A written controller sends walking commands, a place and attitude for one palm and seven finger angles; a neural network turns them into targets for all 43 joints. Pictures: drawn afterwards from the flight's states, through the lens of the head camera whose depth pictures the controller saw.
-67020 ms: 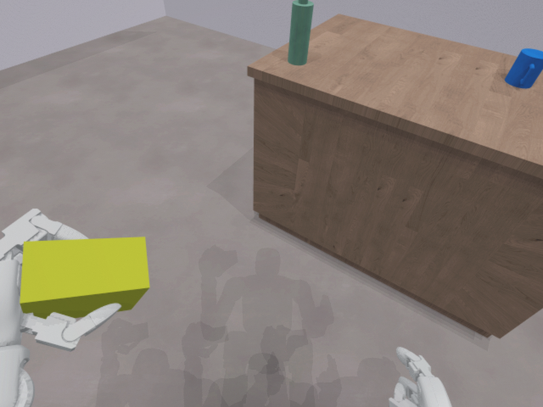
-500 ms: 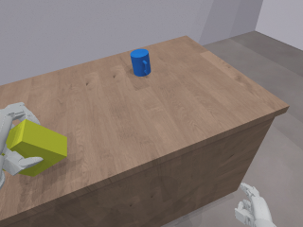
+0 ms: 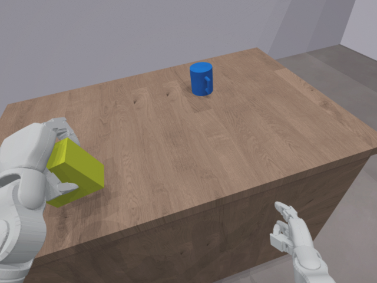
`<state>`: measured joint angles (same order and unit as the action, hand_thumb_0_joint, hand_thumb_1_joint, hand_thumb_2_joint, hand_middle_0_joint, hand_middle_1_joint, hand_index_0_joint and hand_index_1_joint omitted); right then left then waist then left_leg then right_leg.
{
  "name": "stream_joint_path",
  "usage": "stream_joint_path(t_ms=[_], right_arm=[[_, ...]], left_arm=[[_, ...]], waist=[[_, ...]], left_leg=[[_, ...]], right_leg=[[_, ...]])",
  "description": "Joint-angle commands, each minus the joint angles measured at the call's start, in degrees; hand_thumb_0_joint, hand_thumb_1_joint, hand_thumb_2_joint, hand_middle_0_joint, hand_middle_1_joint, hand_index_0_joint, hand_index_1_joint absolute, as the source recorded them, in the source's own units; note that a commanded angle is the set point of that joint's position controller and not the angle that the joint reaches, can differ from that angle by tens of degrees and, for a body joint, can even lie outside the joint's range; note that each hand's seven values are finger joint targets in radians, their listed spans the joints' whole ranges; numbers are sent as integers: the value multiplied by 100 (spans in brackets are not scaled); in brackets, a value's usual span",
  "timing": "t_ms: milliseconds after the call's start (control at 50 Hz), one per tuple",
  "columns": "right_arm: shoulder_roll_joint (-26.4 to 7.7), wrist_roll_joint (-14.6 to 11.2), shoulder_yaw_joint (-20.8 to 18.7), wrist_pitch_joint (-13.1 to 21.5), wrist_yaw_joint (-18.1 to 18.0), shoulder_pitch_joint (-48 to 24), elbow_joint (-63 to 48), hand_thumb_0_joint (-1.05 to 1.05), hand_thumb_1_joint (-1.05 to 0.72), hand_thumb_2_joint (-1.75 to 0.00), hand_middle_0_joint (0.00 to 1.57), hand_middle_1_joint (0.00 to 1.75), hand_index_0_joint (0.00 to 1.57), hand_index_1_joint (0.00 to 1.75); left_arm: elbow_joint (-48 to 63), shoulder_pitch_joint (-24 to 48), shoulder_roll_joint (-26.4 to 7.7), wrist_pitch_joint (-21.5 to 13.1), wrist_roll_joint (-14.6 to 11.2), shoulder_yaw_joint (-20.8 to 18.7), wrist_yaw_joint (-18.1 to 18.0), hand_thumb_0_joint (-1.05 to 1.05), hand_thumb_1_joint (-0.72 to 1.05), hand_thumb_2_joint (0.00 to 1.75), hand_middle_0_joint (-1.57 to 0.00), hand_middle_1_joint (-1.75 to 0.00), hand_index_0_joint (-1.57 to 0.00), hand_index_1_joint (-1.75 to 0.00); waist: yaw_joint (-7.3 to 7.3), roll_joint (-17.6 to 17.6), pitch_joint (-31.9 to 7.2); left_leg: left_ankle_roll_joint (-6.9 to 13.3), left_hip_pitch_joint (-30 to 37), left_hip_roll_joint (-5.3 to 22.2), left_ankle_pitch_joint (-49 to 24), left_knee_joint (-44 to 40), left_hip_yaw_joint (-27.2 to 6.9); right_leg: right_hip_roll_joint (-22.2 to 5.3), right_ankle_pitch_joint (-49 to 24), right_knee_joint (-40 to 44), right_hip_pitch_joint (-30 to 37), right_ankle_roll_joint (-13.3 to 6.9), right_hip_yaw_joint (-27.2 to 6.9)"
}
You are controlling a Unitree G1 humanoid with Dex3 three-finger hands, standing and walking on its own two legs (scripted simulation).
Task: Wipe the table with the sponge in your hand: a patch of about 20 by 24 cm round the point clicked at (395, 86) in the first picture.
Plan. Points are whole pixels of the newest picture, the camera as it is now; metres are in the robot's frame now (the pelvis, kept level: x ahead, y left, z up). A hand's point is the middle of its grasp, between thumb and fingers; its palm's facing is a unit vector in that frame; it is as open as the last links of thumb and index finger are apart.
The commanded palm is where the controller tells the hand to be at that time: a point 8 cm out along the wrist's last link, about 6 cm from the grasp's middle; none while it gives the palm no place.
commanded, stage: turn the palm down, sponge in hand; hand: left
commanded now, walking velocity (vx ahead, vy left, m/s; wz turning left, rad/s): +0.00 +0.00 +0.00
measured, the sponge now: (68, 178) +0.24 +0.29 +0.14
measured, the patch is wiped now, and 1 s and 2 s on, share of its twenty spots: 0.00 0.00 0.00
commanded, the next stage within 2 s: move the sponge above the wiping area in 0.68 s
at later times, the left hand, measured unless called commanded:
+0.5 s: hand (68, 164) +0.24 +0.27 +0.18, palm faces +0.22 -0.16 -0.96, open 10.0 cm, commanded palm +0.19 +0.27 +0.27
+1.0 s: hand (68, 157) +0.25 +0.26 +0.19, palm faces +0.24 -0.08 -0.97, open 10.0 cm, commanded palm +0.20 +0.26 +0.26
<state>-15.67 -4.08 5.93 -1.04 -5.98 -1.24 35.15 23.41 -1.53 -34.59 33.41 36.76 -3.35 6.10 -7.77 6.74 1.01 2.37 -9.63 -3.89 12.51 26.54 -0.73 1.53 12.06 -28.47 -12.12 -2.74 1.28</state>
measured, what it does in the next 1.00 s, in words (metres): stands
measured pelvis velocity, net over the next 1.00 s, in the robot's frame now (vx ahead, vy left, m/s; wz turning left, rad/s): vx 0.00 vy -0.02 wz -0.02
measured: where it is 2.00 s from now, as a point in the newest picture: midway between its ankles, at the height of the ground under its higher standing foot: outside the picture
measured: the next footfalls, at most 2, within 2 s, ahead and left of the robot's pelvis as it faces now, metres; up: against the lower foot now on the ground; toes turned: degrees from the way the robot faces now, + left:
none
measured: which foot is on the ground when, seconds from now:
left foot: down 0.00-1.00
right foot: down 0.00-1.00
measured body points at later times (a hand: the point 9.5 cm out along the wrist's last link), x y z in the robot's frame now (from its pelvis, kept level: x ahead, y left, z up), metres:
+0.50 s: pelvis +0.00 +0.00 +0.00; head -0.01 -0.05 +0.45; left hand +0.23 +0.27 +0.23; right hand +0.27 -0.18 -0.06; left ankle +0.02 +0.09 -0.74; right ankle +0.04 -0.09 -0.74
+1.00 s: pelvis +0.00 -0.02 +0.00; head -0.02 -0.07 +0.45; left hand +0.23 +0.26 +0.25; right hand +0.28 -0.21 -0.06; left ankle +0.02 +0.09 -0.74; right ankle +0.04 -0.09 -0.74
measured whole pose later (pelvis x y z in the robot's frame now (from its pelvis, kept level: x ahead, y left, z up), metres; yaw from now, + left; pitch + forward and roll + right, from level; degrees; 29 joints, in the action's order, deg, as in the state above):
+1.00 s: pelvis +0.00 -0.02 +0.00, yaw -1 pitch -5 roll +1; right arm -16.1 -3.0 5.0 -1.2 -4.6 -2.1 38.0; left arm 21.3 -0.7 -35.7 31.7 44.6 0.2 5.1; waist -8.3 6.4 1.1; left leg 0.9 -7.6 -2.4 12.3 24.9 -0.4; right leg 3.2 11.7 -27.2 -10.6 -4.5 0.7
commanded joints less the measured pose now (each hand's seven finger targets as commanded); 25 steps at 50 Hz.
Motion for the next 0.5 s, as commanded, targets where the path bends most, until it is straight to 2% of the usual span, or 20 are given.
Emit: stream_joint_path(t_ms=[0,40,60,80,100,120,140,160,180,240,260,280,320,340,360,380,400,440,460,480], right_arm=[[-426,122,-212,368,-11,-1506,-1039,0,-90,-90,20,30,20,30],[-430,161,-215,302,-2,-1523,-951,0,-90,-90,20,30,20,30],[-418,115,-188,365,25,-1767,-960,0,-90,-90,20,30,20,30],[-424,165,-210,334,41,-1593,-882,0,-90,-90,20,30,20,30],[-405,140,-217,306,67,-1546,-840,0,-90,-90,20,30,20,30],[-438,128,-222,249,89,-1549,-817,0,-90,-90,20,30,20,30],[-436,97,-236,200,111,-1543,-809,0,-90,-90,20,30,20,30],[-390,39,-208,238,135,-1765,-866,0,-90,-90,20,30,20,30],[-449,57,-220,187,149,-1566,-848,0,-90,-90,20,30,20,30],[-439,-8,-248,129,172,-1496,-931,0,-90,-90,20,30,20,30],[-382,-75,-204,209,200,-1711,-1007,0,-90,-90,20,30,20,30],[-448,-44,-229,212,194,-1524,-1008,0,-90,-90,20,30,20,30],[-466,-23,-249,209,169,-1507,-1024,0,-90,-90,20,30,20,30],[-457,-2,-257,215,150,-1553,-1040,0,-90,-90,20,30,20,30],[-411,-12,-216,299,140,-1816,-1103,0,-90,-90,20,30,20,30],[-434,59,-242,333,110,-1698,-1099,0,-90,-90,20,30,20,30],[-407,89,-248,364,93,-1639,-1051,0,-90,-90,20,30,20,30],[-422,161,-265,360,76,-1617,-946,0,-90,-90,20,30,20,30],[-397,140,-228,439,69,-1826,-956,0,-90,-90,20,30,20,30],[-405,192,-243,422,61,-1670,-883,0,-90,-90,20,30,20,30]], left_arm=[[1611,2270,-1905,-412,866,-918,-265,0,10,130,-120,-160,-120,-160],[1449,2335,-2022,-432,1019,-1025,-338,0,10,130,-120,-160,-120,-160],[1486,2534,-2257,-378,1095,-1283,-403,0,10,130,-120,-160,-120,-160],[1187,2415,-2001,-333,1055,-1137,-432,0,10,130,-120,-160,-120,-160],[1012,2189,-1963,-315,990,-1188,-459,0,10,130,-120,-160,-120,-160],[777,2007,-1791,-247,909,-1069,-421,0,10,130,-120,-160,-120,-160],[756,1927,-1688,-217,838,-1031,-391,0,10,130,-120,-160,-120,-160],[643,1787,-1627,-130,792,-1088,-362,0,10,130,-120,-160,-120,-160],[492,1595,-1382,-105,694,-864,-294,0,10,130,-120,-160,-120,-160],[552,1274,-1075,-100,625,-588,-177,0,10,130,-120,-160,-120,-160],[567,1264,-975,-64,643,-545,-173,0,10,130,-120,-160,-120,-160],[598,1196,-889,-88,585,-447,-169,0,10,130,-120,-160,-120,-160],[859,1279,-1109,-146,648,-547,-198,0,10,130,-120,-160,-120,-160],[1115,1444,-1258,-193,721,-630,-239,0,10,130,-120,-160,-120,-160],[1457,1751,-1470,-187,813,-782,-307,0,10,130,-120,-160,-120,-160],[1511,1927,-1504,-225,871,-758,-348,0,10,130,-120,-160,-120,-160],[1593,2017,-1717,-290,953,-901,-417,0,10,130,-120,-160,-120,-160],[1568,2177,-1942,-349,1082,-1036,-514,0,10,130,-120,-160,-120,-160],[1690,2369,-2178,-328,1156,-1228,-574,0,10,130,-120,-160,-120,-160],[1384,2349,-1933,-305,1144,-1040,-589,0,10,130,-120,-160,-120,-160]], waist=[[-29,271,-1551],[-97,257,-1467],[-179,336,-1490],[-159,109,-1395],[-166,-12,-1354],[-151,-138,-1181],[-136,-216,-1126],[-180,-251,-976],[-120,-425,-941],[-46,-470,-898],[-31,-379,-790],[-9,-459,-900],[2,-432,-1109],[-13,-347,-1232],[-53,-196,-1334],[-69,-78,-1548],[-90,34,-1667],[-126,144,-1717],[-181,275,-1696],[-137,106,-1604]], left_leg=[[-29,170,330,-570,-725,-633],[-56,161,335,-685,-797,-721],[-49,105,332,-618,-817,-750],[-60,76,324,-801,-779,-670],[-106,124,319,-1009,-749,-656],[-129,91,319,-1011,-761,-633],[-142,112,334,-1024,-751,-618],[-131,63,327,-943,-722,-593],[-119,-13,361,-870,-743,-524],[-107,-38,364,-641,-740,-465],[-98,-62,349,-464,-711,-463],[-74,-96,367,-364,-712,-433],[-56,-43,333,-371,-703,-469],[-41,-6,311,-417,-682,-476],[-18,34,287,-361,-650,-500],[4,75,264,-480,-617,-457],[-10,186,236,-667,-577,-486],[-33,261,215,-867,-566,-561],[-25,273,216,-809,-536,-593],[-27,272,200,-966,-484,-524]], right_leg=[[-81,-25,316,774,-121,-661],[-84,-80,367,824,-161,-737],[10,-49,348,933,-254,-942],[-50,-155,389,921,-231,-748],[-97,-235,466,862,-214,-763],[-109,-253,562,793,-192,-716],[-126,-292,604,727,-167,-724],[-75,-219,655,631,-233,-870],[-134,-271,667,649,-153,-614],[-165,-192,696,524,-56,-542],[-106,-5,734,384,-122,-699],[-153,-21,704,470,-67,-514],[-157,-13,662,575,-46,-569],[-160,-8,622,646,-54,-629],[-84,126,592,669,-125,-836],[-134,53,530,830,-112,-709],[-149,5,529,852,-128,-808],[-154,-93,544,926,-182,-934],[-87,16,568,917,-278,-1203],[-139,-97,595,896,-262,-1051]])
